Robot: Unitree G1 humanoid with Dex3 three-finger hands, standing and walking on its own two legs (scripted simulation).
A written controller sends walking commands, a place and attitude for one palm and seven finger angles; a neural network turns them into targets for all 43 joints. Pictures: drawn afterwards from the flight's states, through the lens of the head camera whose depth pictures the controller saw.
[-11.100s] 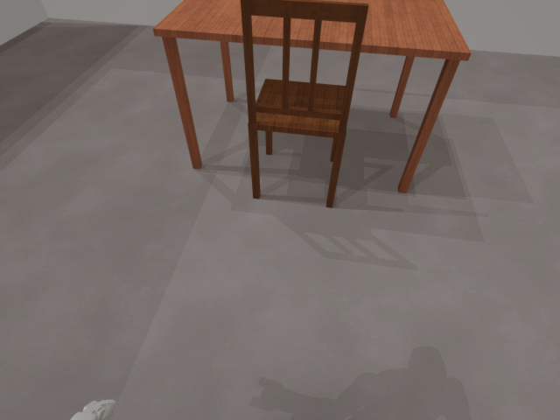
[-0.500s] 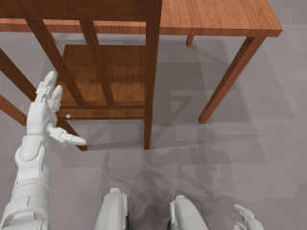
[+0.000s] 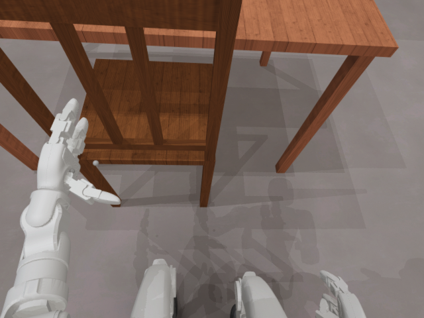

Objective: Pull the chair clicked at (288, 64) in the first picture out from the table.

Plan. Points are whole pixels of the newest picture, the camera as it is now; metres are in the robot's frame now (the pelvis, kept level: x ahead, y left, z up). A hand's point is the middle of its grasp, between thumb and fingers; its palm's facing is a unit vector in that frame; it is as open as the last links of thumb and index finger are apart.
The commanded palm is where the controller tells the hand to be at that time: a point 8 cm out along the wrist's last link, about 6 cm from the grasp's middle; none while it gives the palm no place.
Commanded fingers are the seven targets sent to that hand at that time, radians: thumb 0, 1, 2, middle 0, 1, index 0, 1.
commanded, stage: aim the fingers beside a spindle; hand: left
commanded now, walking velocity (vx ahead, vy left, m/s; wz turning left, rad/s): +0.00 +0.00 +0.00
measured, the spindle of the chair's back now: (97, 97) +0.52 +0.23 +0.04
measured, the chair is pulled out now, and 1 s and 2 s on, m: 0.00 0.00 0.00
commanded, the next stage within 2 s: none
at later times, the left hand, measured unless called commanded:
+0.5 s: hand (93, 162) +0.38 +0.21 +0.03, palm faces +0.02 -1.00 -0.06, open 16.9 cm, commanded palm +0.35 +0.26 +0.03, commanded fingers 0.00 -0.50 0.30 -0.06 -0.08 -0.06 -0.08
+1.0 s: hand (98, 164) +0.38 +0.21 +0.03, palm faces +0.01 -1.00 -0.06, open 16.9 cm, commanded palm +0.35 +0.26 +0.03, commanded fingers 0.00 -0.50 0.30 -0.06 -0.08 -0.06 -0.08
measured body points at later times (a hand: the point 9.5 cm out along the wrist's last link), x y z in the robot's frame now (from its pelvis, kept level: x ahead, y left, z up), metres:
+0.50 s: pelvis +0.00 +0.00 +0.00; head +0.11 +0.02 +0.44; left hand +0.37 +0.27 +0.04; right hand +0.12 -0.26 -0.10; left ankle +0.06 +0.12 -0.62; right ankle +0.00 -0.14 -0.62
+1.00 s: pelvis +0.00 -0.01 +0.00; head +0.12 +0.01 +0.43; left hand +0.37 +0.26 +0.03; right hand +0.12 -0.27 -0.11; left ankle +0.06 +0.12 -0.62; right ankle +0.00 -0.14 -0.62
